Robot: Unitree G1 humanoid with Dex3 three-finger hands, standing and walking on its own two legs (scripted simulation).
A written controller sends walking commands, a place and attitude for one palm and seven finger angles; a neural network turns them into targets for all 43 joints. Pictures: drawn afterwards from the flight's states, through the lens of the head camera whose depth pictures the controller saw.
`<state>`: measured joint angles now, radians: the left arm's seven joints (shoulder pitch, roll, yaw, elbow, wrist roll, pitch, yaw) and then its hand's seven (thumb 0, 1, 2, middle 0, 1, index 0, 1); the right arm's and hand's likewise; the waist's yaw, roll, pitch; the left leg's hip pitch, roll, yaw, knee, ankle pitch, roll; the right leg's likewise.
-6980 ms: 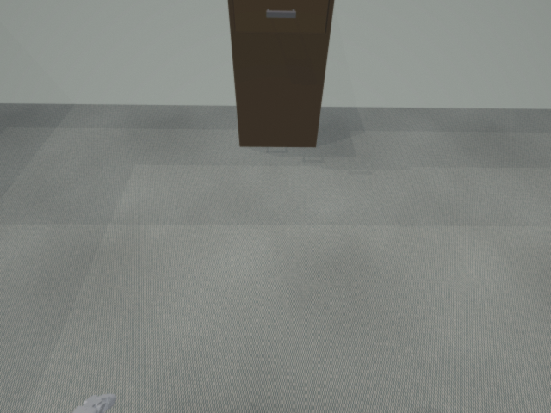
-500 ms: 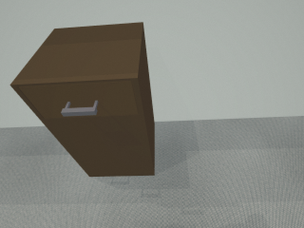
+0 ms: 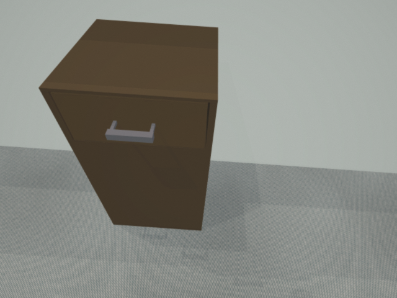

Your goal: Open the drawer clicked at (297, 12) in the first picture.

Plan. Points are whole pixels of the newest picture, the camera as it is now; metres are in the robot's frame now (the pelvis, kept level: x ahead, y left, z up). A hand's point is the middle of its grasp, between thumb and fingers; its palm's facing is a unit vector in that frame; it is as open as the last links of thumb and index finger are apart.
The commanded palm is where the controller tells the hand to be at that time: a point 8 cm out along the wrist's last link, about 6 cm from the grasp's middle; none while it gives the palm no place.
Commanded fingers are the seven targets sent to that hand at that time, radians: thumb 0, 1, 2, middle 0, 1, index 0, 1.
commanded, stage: come to a stop and stand still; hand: left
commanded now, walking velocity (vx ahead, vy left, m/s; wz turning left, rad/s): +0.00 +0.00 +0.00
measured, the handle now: (132, 130) +0.52 +0.25 -0.02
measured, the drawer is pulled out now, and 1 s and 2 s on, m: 0.00 0.00 0.00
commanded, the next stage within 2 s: look again from close up in 0.32 s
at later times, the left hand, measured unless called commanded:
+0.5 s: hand out of the picture +0.02 +0.18 -0.17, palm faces +0.00 -0.98 -0.20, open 7.4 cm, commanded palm none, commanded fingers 0.00 0.90 0.90 -0.20 -0.30 -0.20 -0.30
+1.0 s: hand out of the picture -0.03 +0.19 -0.18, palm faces +0.02 -0.99 -0.17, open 7.4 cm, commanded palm none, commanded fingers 0.00 0.90 0.90 -0.20 -0.30 -0.20 -0.30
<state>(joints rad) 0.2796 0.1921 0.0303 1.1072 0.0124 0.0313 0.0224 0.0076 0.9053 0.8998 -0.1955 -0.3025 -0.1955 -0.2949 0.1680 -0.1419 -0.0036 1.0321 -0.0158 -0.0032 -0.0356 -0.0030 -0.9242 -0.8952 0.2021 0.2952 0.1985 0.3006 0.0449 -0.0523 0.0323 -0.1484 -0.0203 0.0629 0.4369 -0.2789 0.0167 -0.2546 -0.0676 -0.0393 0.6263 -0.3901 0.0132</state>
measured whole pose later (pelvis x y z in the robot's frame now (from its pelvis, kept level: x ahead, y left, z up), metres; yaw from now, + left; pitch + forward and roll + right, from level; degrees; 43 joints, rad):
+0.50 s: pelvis +0.01 +0.00 +0.00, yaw +0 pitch +0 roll +0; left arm 0.26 0.17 0.00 1.08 0.01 -0.01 0.02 0.01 0.91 0.90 -0.20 -0.30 -0.20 -0.30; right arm 0.34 -0.15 0.01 1.10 -0.03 -0.02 -0.03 0.00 -0.91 -0.90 0.20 0.30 0.20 0.30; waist -0.03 0.00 0.05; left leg -0.15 0.01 0.05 0.45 -0.29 0.01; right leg -0.18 -0.03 -0.07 0.46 -0.28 0.00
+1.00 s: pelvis -0.03 +0.02 +0.00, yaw +0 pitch -3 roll -1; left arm 0.34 0.16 -0.01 1.05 0.01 0.00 0.03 0.01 0.91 0.90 -0.20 -0.30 -0.20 -0.30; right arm 0.28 -0.17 0.00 1.04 -0.02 0.00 -0.02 0.00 -0.92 -0.90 0.20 0.29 0.20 0.30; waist 0.00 -0.01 0.01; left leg -0.18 0.01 0.06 0.50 -0.27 0.03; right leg -0.19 -0.03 -0.05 0.45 -0.22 0.02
